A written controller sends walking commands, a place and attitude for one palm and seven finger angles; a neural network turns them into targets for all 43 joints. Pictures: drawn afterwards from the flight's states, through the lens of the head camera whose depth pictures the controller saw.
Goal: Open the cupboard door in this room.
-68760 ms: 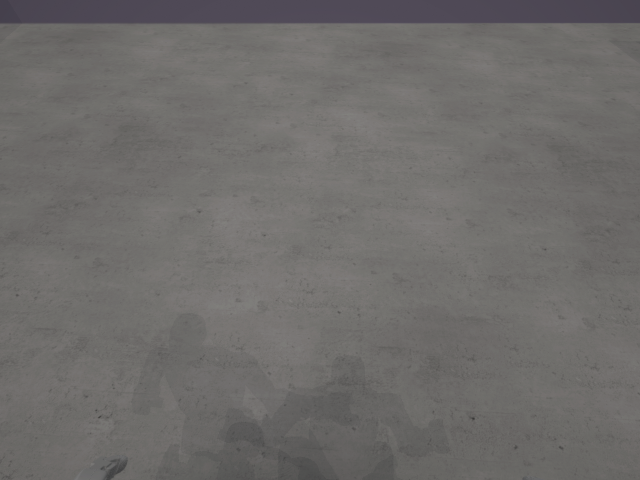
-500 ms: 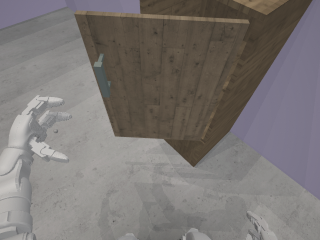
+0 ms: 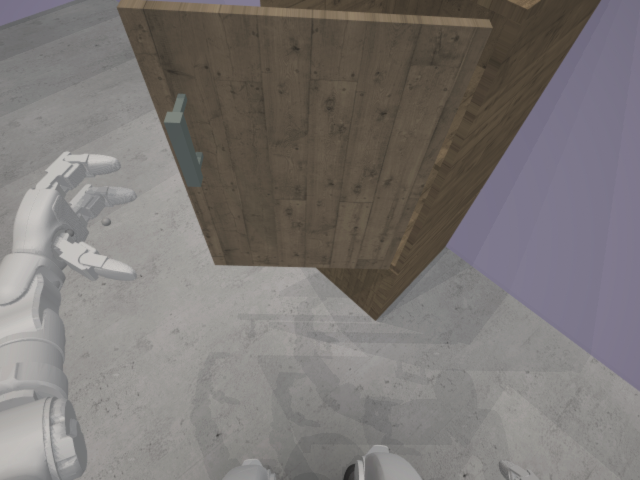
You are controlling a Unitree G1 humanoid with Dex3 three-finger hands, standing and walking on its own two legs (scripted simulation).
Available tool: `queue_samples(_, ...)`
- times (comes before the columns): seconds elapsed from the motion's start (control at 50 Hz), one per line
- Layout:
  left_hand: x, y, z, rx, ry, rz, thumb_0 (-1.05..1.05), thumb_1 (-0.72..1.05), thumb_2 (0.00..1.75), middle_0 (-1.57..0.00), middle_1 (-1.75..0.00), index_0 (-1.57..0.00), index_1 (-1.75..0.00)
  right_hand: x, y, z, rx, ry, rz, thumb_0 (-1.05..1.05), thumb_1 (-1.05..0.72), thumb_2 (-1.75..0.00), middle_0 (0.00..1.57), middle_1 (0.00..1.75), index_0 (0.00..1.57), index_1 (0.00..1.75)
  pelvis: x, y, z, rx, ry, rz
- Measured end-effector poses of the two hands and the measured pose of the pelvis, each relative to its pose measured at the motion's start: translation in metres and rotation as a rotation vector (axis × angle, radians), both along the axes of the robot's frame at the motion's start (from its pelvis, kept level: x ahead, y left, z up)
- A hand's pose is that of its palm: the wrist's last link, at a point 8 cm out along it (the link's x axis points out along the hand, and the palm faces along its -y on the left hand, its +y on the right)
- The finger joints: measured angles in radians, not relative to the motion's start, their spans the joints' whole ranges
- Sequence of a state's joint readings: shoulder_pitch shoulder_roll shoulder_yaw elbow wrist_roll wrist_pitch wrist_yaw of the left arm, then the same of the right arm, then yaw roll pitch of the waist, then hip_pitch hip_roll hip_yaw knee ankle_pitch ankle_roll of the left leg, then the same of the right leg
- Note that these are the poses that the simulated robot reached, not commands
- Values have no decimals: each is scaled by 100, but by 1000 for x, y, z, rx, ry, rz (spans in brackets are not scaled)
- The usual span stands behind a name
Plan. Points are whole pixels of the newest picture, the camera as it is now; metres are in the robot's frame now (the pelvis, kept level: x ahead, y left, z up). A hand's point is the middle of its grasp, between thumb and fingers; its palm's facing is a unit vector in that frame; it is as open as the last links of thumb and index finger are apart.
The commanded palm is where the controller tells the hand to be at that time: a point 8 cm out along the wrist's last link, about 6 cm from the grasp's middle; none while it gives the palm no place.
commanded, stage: move the hooked fingers beside the handle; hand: left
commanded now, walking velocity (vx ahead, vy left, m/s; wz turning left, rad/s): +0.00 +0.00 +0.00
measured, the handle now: (188, 142) +0.55 +0.19 +0.06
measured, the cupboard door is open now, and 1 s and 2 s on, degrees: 44 44 44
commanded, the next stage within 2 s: slide the fingers in behind the handle in 1.48 s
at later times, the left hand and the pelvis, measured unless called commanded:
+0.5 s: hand (136, 174) +0.48 +0.25 +0.07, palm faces -0.02 -1.00 -0.01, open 14.0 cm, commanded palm +0.46 +0.29 +0.06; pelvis +0.00 +0.01 -0.01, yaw -1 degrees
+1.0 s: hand (135, 166) +0.50 +0.26 +0.05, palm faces -0.01 -1.00 +0.00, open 14.0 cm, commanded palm +0.49 +0.30 +0.06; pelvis +0.00 +0.01 -0.02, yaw -2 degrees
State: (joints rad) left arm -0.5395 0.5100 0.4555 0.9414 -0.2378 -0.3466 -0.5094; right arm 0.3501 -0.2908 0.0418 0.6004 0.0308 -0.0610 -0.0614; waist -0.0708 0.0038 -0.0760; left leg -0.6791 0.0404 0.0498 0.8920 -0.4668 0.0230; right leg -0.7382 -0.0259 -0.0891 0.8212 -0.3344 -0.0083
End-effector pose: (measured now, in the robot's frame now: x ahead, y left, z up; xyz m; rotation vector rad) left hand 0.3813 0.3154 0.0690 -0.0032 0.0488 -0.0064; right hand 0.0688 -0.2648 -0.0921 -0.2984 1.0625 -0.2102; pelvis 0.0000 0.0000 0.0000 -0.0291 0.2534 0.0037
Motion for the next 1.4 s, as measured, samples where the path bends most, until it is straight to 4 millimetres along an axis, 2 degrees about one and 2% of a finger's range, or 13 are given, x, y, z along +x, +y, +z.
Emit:
queue_samples(0.14, 23, -5, -2, 4, -2, -12, -1, -50, 30, -30, -120, -30, -120, -11, -1, -6, -13, 52, -9, 1, -90, -90, 20, 30, 21, 30, -4, 1, -5, -5, 24, 3)
queue_samples(0.3, 52, -9, -1, 12, -1, -22, -1, -50, 30, -30, -120, -30, -120, -38, 0, -11, -15, 136, -52, 1, -90, -90, 20, 30, 21, 30, -6, 3, -10, -9, 58, -6)
queue_samples(0.5, 78, -15, -2, 15, 7, -17, -1, -50, 30, -30, -120, -30, -120, -74, 4, -13, -10, 255, -106, 1, -90, -90, 20, 30, 21, 30, -5, 5, -13, -13, 88, -14)
queue_samples(0.68, 98, -15, 2, 14, 5, -16, -1, -50, 30, -30, -120, -30, -120, -89, 5, -10, -18, 312, -135, 1, -90, -90, 20, 30, 21, 30, -2, 6, -14, -20, 109, -18)
queue_samples(0.78, 107, -14, 1, 9, 3, -18, -1, -50, 30, -30, -120, -30, -120, -91, 5, -8, -23, 326, -142, 1, -90, -90, 20, 30, 21, 30, -1, 7, -15, -23, 123, -22)
queue_samples(0.88, 106, -12, -7, 11, 16, -25, -1, -50, 30, -30, -120, -30, -120, -89, 7, -7, -19, 331, -146, 1, -90, -90, 20, 30, 21, 30, 2, 8, -15, -25, 128, -28)
queue_samples(0.98, 103, -5, -14, 4, 18, -9, -1, -50, 30, -30, -120, -30, -120, -82, 8, -7, -22, 327, -140, 1, -90, -90, 20, 30, 21, 30, 4, 9, -15, -28, 131, -27)
queue_samples(1.12, 101, 2, -12, 6, 2, -18, -2, -50, 30, -30, -120, -30, -120, -70, 10, -8, -26, 319, -122, 0, -90, -90, 20, 30, 21, 30, 7, 12, -15, -37, 129, -18)
queue_samples(1.28, 102, -6, -13, -6, 15, -34, -1, -50, 30, -30, -120, -30, -120, -58, 15, -11, -16, 301, -103, 0, -90, -90, 20, 30, 21, 30, 8, 14, -16, -39, 127, -10)
queue_samples(1.4, 103, -10, -13, 1, -2, -22, -1, -50, 30, -30, -120, -30, -120, -57, 17, -12, -5, 279, -113, 0, -90, -90, 20, 30, 21, 30, 8, 14, -16, -37, 126, -18)
